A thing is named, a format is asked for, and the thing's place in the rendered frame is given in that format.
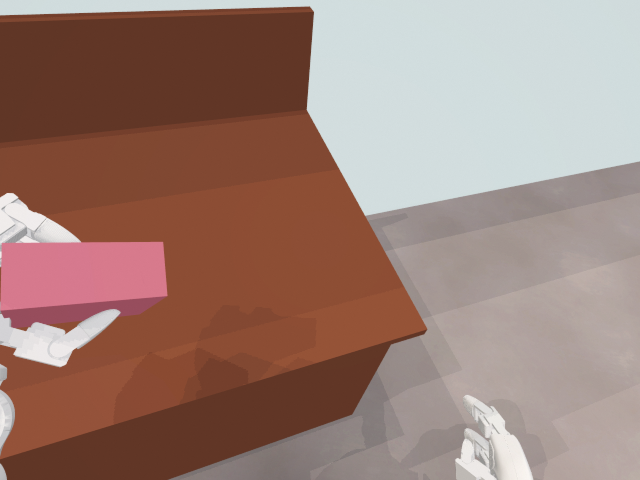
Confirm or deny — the table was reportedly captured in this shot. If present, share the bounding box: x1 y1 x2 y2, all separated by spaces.
0 6 427 480

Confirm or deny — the right robot hand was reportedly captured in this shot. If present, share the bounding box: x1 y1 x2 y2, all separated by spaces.
455 395 533 480

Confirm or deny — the left robot hand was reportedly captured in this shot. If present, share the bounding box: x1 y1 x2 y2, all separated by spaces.
0 193 121 367

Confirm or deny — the sponge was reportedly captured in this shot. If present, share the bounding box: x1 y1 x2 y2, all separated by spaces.
0 242 167 328

